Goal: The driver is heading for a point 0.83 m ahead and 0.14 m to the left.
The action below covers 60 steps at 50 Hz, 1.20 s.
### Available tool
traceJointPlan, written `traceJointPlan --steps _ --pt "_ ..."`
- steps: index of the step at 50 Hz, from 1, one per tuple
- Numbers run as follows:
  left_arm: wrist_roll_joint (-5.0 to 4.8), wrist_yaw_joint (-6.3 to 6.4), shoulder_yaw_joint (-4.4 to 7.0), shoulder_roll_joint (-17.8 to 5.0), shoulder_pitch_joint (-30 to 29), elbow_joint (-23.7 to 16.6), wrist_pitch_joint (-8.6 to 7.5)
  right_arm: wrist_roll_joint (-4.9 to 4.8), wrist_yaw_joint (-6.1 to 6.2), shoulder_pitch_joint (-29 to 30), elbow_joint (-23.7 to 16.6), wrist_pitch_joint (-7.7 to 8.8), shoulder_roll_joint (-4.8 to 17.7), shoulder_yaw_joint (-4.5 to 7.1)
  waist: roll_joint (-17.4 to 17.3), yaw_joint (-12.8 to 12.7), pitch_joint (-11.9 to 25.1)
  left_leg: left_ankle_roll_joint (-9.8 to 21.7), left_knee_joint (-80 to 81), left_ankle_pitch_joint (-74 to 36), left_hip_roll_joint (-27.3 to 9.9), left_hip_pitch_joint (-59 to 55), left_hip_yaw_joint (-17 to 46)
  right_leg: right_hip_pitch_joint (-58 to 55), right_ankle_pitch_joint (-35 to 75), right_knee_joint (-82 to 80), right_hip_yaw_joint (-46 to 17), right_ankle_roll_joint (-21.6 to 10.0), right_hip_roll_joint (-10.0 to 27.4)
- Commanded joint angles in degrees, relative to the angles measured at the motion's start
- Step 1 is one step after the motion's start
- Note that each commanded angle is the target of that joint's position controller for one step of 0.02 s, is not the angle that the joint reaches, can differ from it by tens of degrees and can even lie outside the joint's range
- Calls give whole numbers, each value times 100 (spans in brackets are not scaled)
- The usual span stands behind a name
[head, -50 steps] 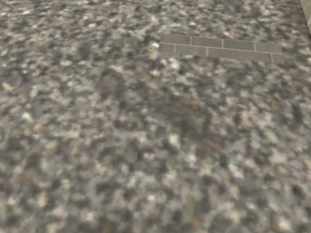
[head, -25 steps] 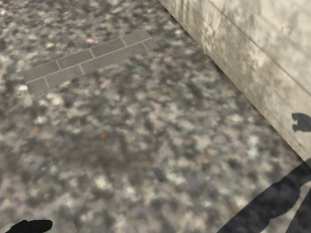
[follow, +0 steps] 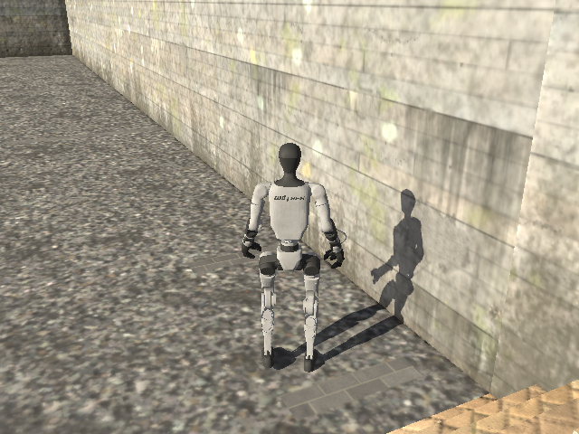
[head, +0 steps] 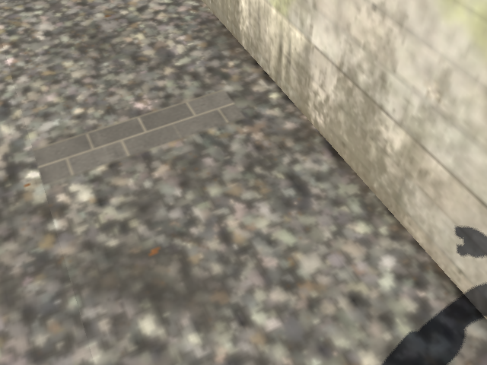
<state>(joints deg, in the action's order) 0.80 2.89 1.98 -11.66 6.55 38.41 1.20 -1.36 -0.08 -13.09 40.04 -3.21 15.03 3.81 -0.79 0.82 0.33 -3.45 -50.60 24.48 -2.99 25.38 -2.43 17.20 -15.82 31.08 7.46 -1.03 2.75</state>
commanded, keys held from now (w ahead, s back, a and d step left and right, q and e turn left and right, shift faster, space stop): q+shift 0.38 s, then shift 0.08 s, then e+shift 0.02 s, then w+e+shift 0.52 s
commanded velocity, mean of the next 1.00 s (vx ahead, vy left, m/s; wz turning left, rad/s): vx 0.31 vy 0.00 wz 0.17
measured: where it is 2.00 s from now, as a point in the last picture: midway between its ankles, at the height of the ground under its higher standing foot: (256, 222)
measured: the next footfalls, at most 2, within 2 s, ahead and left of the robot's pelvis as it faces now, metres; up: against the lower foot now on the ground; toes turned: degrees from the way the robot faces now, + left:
left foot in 0.08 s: +0.01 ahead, +0.12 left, +0.00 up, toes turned +9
right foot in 0.60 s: +0.11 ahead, -0.05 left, +0.00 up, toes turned +31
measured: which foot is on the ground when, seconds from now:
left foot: up 0.00-0.06, down 0.08-0.62, up 0.64-0.98, down 1.00-1.00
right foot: down 0.00-0.10, up 0.12-0.58, down 0.60-1.00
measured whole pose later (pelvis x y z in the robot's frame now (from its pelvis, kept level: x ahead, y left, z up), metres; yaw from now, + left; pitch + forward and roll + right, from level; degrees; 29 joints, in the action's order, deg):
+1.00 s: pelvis +0.20 +0.11 -0.01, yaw +10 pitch +5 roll +1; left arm 0.3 -1.1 5.3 -15.9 32.7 50.0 -2.6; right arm 1.8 -1.0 -0.9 32.9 3.5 16.1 0.8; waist -0.4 -8.0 0.5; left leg -1.4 -28.2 11.4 2.0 25.0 2.9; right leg 1.6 -26.8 26.4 -20.5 -3.4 -4.1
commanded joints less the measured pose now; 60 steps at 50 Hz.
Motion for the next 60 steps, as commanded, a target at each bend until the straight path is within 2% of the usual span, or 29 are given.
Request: traceJointPlan --steps 1,4,5,6,7,9,11,19,24,26,29,31,32,33,34,35,36,37,40,45,48,49,50,51,52,53,54,56,60 --pt "-85 45 452 -1248 107 -273 -23 -20 -91 317 -675 63 442 108 954 -229 440 194 571 43 -7 216 -207 -1009 2621 -676 -1146 -1120 1786" --pt "-195 30 480 -1078 171 -149 -2 9 -85 -229 -537 45 531 224 500 47 507 647 2278 -1459 344 -977 -262 -463 1710 390 -346 -365 1383" --pt "-50 5 446 -825 250 -207 -4 28 13 -472 -560 64 1133 413 -745 -5 477 1111 2721 -3311 -522 -1926 1249 857 186 1900 237 208 789" --pt "93 11 331 -605 -472 -736 -68 205 16 -572 -727 154 1797 544 -2201 160 443 2348 2948 -4926 -1809 -2427 3642 2735 -2252 3244 -158 639 -315" --pt "83 3 387 -830 -880 -749 -122 327 -25 -709 -763 281 1500 469 -1169 505 858 2585 3038 -4616 -1882 -2663 3483 2966 -2371 4139 -1087 575 -296" --pt "-14 30 423 -867 -649 -556 -148 129 55 -43 -813 372 1288 412 -359 60 633 1915 2864 -4086 -1205 -2427 2577 3016 -1286 4077 -1340 434 -150" --pt "42 66 454 -924 -520 -492 -152 -55 166 399 -940 268 1041 310 -407 -149 632 1633 2831 -4065 -877 -2013 2260 2649 -623 3763 -1342 478 -182" --pt "-72 -36 373 -794 -634 -390 -258 -12 305 341 -1071 117 1268 409 -710 -51 647 1404 2739 -2678 -406 -1741 2851 1985 48 1743 -1527 615 -698" --pt "-77 -156 359 -934 -459 -273 -321 91 229 457 -1102 72 1105 289 -950 90 819 1437 2380 -3339 -513 -1694 2961 1200 -124 1162 -1392 505 -514" --pt "-131 -285 288 -868 -275 -220 -378 86 147 224 -996 114 850 146 -864 213 997 1496 2747 -619 -472 -1382 2989 468 -110 828 -1093 331 -402" --pt "-298 -386 292 -838 107 -86 -537 187 9 122 -836 309 852 45 -971 -11 44 1495 3049 1981 -394 -315 2997 -386 -486 35 -798 -144 -475" --pt "-233 -369 335 -1097 1223 209 -698 167 71 535 -954 505 483 -57 -121 -388 -174 1075 1204 1259 156 314 1950 -942 -1630 -925 -2444 -729 403" --pt "-91 -444 480 -1721 1703 321 -761 -31 89 725 -1248 658 534 -11 1343 -349 -545 704 -106 685 791 1783 735 -1474 -3601 -2135 -4988 -1631 1337" --pt "-60 -491 478 -1642 1820 288 -810 -162 119 1141 -1324 842 871 63 1255 -550 -960 665 -804 730 597 2608 987 -1536 -3998 -2539 -6101 -1947 1715" --pt "-123 -472 428 -1448 1720 235 -837 -175 84 1255 -1309 986 945 81 941 -523 -992 674 -993 99 388 2767 1150 -1669 -3442 -2411 -5712 -1819 1607" --pt "-171 -461 396 -1333 1759 177 -833 -18 61 1307 -1243 1068 802 48 776 -528 -735 647 -1004 -302 365 2668 1090 -1886 -2816 -2324 -5180 -1653 1284" --pt "120 -474 467 -1477 1731 356 -611 716 -104 1236 -1133 842 862 32 324 -445 -658 503 -624 -605 248 2372 782 -1653 -2268 -2208 -4392 -1264 911" --pt "71 -432 448 -1407 1792 377 -540 764 -192 1170 -1090 748 666 -2 545 -461 -542 367 -425 -791 285 1926 606 -1432 -1654 -2208 -3927 -1143 559" --pt "-16 -375 408 -1191 2027 556 -463 472 -286 1343 -1118 591 374 -130 983 -527 -410 80 87 -986 399 1398 322 -1060 -833 -2198 -3525 -1182 209" --pt "-1 -364 511 -1353 2270 692 -408 312 -257 2066 -1275 635 420 -178 1046 -785 -392 -38 1619 -1043 657 667 286 -988 -559 -1977 -3764 -1222 195" --pt "-31 -365 561 -1508 1751 609 -465 217 -97 1129 -1034 719 641 -84 971 -137 -55 149 2351 -1267 723 -1644 348 -67 859 -1374 -3714 -924 186" --pt "-66 -384 573 -1531 1612 584 -531 275 21 252 -782 762 965 48 618 316 393 282 2370 -1239 559 -3040 467 470 1599 -373 -3384 -738 -122" --pt "-141 -423 512 -1328 1470 484 -618 390 166 -886 -613 787 1505 230 -143 918 1131 512 2482 -86 -384 -4469 1246 1230 1314 1346 -2712 -556 -548" --pt "-328 -392 304 -596 1673 172 -652 553 231 -1480 -557 752 2031 332 -1781 911 2030 885 3522 2799 -2126 -5454 4045 2467 -1550 3125 -1899 -429 -1187" --pt "-232 -333 265 -849 1575 205 -530 538 237 -847 -555 690 1715 294 -1479 522 1409 1049 3755 3155 -2311 -4411 4924 2915 -1072 4038 -1546 -480 -610" --pt "-54 -367 312 -1044 1163 243 -453 508 212 -491 -623 675 1112 144 -647 457 680 996 3597 2448 -2036 -3713 4068 3007 -533 4247 -1398 -519 -305" --pt "46 -462 301 -982 973 257 -419 483 176 -458 -518 690 854 70 -262 385 259 982 3667 1431 -1756 -3214 3123 2940 -234 4138 -1307 -490 -88" --pt "151 -632 268 -840 748 225 -298 447 152 -619 -272 757 640 -13 -499 257 -248 872 3983 347 -1307 -2717 1959 2988 -67 4044 -1194 -434 170" --pt "129 -801 146 -680 -31 -221 -138 306 26 -1004 138 940 409 -75 -538 121 -556 810 4141 -1546 -1279 -2726 776 3675 414 4240 -1091 -429 301"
